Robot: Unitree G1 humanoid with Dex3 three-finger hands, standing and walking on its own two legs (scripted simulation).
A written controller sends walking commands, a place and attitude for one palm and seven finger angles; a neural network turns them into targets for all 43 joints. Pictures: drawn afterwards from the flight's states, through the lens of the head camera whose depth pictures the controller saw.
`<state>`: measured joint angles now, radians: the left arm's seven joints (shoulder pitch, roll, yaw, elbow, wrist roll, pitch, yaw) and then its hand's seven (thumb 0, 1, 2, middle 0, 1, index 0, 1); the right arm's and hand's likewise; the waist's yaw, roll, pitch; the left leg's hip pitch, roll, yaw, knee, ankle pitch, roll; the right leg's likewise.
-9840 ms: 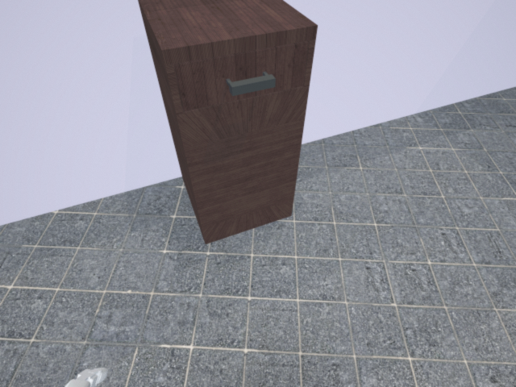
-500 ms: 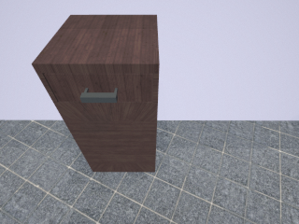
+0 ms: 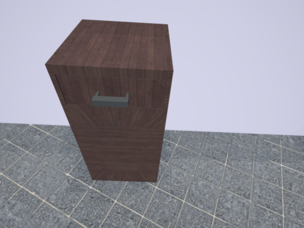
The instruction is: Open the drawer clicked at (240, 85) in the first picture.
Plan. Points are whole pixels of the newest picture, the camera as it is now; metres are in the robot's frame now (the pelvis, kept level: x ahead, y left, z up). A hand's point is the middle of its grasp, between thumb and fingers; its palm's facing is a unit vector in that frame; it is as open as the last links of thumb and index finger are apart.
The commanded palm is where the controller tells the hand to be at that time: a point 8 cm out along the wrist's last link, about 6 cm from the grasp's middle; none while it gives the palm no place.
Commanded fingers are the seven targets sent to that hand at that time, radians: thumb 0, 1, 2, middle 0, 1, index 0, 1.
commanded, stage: look again from close up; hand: left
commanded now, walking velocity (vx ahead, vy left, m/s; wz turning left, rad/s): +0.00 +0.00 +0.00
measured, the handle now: (111, 97) +0.56 +0.19 +0.02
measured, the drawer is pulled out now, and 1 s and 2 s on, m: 0.00 0.00 0.00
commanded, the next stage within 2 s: shuffle to correct the standing spot in 0.10 s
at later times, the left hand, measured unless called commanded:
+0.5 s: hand out of the picture -0.05 +0.16 -0.17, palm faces +0.02 -0.99 -0.16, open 7.4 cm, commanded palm none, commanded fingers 0.00 0.90 0.90 -0.20 -0.30 -0.20 -0.30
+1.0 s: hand out of the picture +0.00 +0.14 -0.18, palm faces +0.06 -0.99 -0.13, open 7.4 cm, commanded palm none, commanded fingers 0.00 0.90 0.90 -0.20 -0.30 -0.20 -0.30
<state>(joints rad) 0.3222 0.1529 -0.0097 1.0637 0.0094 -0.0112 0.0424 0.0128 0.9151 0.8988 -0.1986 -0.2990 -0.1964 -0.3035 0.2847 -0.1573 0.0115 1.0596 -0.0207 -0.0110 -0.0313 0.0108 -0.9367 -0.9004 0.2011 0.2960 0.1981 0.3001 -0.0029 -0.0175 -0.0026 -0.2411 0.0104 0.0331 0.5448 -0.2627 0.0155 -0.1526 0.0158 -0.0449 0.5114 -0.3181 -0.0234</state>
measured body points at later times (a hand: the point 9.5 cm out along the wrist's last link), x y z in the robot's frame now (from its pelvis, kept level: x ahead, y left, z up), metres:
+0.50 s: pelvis -0.01 +0.00 +0.00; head -0.01 +0.00 +0.45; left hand -0.05 +0.22 -0.16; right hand -0.02 -0.23 -0.16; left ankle +0.02 +0.11 -0.73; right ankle -0.02 -0.11 -0.73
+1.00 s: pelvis +0.01 +0.00 +0.00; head +0.03 +0.01 +0.45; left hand +0.00 +0.20 -0.16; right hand +0.08 -0.23 -0.14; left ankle +0.07 +0.08 -0.73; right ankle -0.02 -0.11 -0.73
